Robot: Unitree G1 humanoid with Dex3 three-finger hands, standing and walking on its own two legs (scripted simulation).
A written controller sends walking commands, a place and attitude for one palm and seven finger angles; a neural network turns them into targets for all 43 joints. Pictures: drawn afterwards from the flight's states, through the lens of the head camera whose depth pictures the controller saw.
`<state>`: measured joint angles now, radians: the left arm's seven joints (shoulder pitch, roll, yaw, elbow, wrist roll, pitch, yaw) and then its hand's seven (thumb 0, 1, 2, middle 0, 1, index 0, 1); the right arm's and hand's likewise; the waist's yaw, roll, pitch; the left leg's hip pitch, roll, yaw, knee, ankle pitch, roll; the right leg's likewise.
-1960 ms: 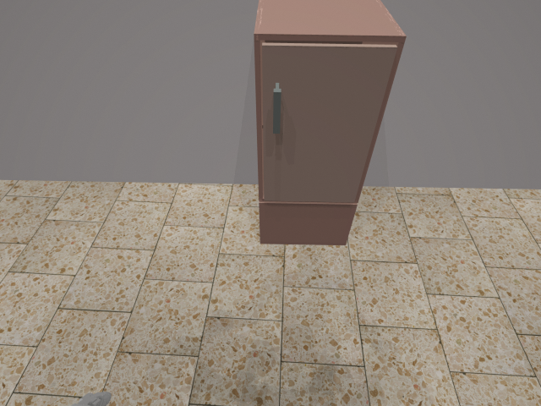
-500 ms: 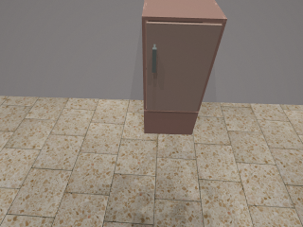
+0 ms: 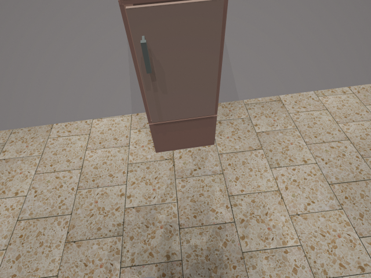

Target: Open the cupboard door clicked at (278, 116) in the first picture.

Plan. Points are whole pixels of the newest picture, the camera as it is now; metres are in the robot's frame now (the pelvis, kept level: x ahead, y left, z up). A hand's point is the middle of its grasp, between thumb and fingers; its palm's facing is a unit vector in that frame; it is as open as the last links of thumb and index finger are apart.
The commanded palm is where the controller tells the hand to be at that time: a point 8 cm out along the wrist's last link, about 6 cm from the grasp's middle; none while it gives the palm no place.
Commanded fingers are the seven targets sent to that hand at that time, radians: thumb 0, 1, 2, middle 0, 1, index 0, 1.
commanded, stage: walk to a spot facing it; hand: left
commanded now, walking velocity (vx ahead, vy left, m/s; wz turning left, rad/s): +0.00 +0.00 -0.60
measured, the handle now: (146, 54) +0.90 +0.24 -0.01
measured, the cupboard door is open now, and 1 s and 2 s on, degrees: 0 0 0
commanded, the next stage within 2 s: turn to face it in 1.98 s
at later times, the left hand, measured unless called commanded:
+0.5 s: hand out of the picture +0.08 +0.24 -0.15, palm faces -0.17 -0.96 -0.23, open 7.4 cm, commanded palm none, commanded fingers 0.00 0.90 0.90 -0.20 -0.30 -0.20 -0.30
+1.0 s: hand (129, 267) +0.16 +0.16 -0.14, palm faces -0.58 -0.79 -0.18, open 7.4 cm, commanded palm none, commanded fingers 0.00 0.90 0.90 -0.20 -0.30 -0.20 -0.30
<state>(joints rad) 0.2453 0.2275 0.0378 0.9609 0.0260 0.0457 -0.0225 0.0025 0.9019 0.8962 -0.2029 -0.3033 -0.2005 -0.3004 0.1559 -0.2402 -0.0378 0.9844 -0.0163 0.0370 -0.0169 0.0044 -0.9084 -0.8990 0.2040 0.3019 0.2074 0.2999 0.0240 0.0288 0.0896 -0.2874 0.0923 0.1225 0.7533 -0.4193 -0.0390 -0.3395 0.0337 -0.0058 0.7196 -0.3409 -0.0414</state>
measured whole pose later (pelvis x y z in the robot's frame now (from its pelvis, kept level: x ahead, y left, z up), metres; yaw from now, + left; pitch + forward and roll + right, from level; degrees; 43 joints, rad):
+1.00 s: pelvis -0.03 +0.07 +0.02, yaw -36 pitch +0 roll -1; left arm 0.15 0.22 0.08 0.92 0.02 0.08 -0.05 0.00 0.91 0.90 -0.20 -0.30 -0.20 -0.30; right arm 0.32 -0.20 -0.05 0.99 -0.03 0.00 -0.02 0.01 -0.91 -0.90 0.20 0.30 0.21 0.30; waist -0.04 0.00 0.07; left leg -0.17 0.13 0.30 0.55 -0.36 0.01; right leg -0.37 -0.05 -0.07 0.79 -0.44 0.06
